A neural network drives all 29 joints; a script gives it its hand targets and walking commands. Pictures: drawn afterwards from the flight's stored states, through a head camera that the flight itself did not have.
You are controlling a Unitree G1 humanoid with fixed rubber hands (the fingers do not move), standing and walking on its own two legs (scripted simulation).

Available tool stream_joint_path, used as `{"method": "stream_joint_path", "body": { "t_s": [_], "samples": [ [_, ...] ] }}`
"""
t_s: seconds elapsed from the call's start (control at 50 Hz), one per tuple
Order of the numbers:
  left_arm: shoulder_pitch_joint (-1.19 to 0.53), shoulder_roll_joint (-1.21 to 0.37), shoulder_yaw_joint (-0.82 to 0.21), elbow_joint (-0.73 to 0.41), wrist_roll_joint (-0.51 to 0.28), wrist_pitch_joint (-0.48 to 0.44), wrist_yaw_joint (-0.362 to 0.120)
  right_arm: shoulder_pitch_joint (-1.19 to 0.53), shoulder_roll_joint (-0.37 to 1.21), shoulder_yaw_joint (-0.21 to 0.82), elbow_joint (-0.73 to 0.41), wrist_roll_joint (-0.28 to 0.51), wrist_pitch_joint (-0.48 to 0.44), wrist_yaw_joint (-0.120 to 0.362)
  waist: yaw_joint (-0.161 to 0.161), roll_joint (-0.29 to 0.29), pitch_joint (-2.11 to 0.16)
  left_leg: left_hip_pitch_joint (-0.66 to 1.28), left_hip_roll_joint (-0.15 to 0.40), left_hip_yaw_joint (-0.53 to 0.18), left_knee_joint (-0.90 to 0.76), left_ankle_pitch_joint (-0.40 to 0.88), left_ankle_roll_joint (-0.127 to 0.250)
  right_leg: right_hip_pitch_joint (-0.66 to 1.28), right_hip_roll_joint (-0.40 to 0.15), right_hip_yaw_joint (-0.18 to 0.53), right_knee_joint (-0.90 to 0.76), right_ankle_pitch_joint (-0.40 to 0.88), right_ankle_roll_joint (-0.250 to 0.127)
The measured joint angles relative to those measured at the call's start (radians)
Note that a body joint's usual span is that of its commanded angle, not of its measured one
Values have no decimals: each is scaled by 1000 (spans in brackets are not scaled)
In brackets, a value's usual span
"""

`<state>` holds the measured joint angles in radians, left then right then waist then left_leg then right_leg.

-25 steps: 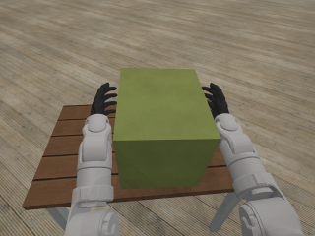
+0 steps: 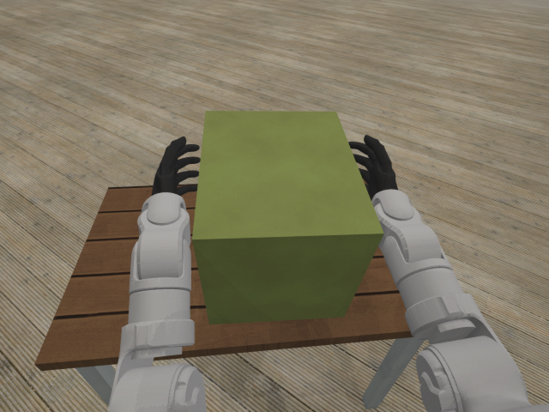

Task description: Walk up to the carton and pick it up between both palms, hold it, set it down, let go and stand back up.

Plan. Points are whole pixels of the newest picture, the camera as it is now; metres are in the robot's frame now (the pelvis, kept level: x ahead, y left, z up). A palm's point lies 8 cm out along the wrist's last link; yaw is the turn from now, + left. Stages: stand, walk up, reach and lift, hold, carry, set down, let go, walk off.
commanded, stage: hold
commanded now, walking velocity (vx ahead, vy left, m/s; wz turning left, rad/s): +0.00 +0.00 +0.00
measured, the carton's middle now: (275, 214) +0.38 -0.01 +0.12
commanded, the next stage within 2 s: none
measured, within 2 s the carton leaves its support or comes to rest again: neither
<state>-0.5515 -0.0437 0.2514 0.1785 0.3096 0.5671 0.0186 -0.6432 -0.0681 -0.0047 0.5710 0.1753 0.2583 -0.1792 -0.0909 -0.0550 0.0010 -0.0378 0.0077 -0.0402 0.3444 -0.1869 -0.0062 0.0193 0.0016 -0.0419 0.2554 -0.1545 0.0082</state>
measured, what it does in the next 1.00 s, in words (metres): stands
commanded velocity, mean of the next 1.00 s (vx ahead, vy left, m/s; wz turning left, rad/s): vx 0.00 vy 0.00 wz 0.00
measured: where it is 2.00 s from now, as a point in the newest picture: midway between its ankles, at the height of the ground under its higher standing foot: outside the picture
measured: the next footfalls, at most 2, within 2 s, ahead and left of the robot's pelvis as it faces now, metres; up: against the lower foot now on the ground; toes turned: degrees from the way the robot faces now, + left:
none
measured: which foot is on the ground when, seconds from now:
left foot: down 0.00-1.00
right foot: down 0.00-1.00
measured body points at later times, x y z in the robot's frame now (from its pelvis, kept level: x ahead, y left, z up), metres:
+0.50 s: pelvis -0.01 +0.00 +0.00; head -0.06 +0.03 +0.45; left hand +0.37 +0.15 +0.19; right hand +0.37 -0.15 +0.19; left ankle +0.01 +0.12 -0.75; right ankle +0.00 -0.12 -0.75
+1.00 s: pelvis +0.00 +0.00 +0.00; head -0.05 +0.03 +0.45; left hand +0.37 +0.16 +0.19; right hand +0.37 -0.15 +0.19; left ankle +0.01 +0.12 -0.75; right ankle +0.00 -0.12 -0.75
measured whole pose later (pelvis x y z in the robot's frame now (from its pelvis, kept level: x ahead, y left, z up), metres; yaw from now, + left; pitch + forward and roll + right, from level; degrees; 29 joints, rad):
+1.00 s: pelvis +0.00 +0.00 +0.00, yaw +0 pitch -8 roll -1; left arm -0.57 -0.03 0.27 0.13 0.32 0.64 -0.01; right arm -0.68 -0.07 0.01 0.56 0.19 0.31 -0.19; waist -0.08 -0.05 0.00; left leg -0.03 0.01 -0.05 0.35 -0.18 -0.01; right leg 0.03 0.00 -0.05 0.26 -0.15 0.00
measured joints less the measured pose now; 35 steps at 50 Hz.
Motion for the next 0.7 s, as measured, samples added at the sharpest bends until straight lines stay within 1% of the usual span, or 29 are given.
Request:
{"method": "stream_joint_path", "body": {
  "t_s": [0.06, 0.16, 0.32, 0.38, 0.54, 0.7],
  "samples": [
    [3, -8, 8, -2, 8, 21, -5, 2, 1, 1, 11, 1, 13, 5, 2, -1, 3, 11, -1, 2, -4, 1, 1, 8, -1, 2, 0, -2, 0],
    [19, -1, -8, -44, 0, 41, -2, 12, -5, 19, -18, 20, 18, -3, 0, 3, -3, 6, 0, 0, 5, -3, -1, 7, 0, 0, 3, -2, -1],
    [-15, -8, 17, -41, 12, 72, -9, -24, -7, 8, -4, 16, 46, 2, 15, 7, 2, 18, 0, 4, -7, 6, 0, 11, 0, 4, 3, 1, -2],
    [-15, -4, 20, -46, 9, 74, -13, -31, -6, 10, -10, 14, 53, 0, 15, 8, -2, 14, 1, 3, -7, 8, 0, 9, 1, 3, 3, 3, -2],
    [-46, 3, 37, -10, 14, 78, -25, -58, 11, -24, 27, -10, 57, 9, 14, 1, -5, 8, 0, 1, -12, 14, -2, -2, 0, 1, 10, 2, -5],
    [-33, 3, 28, -28, 18, 75, -28, -49, -4, 4, 6, 13, 55, -1, 8, 8, 6, 10, 2, -1, -3, 8, -3, 7, 2, -1, 4, 4, -4]
  ]
}}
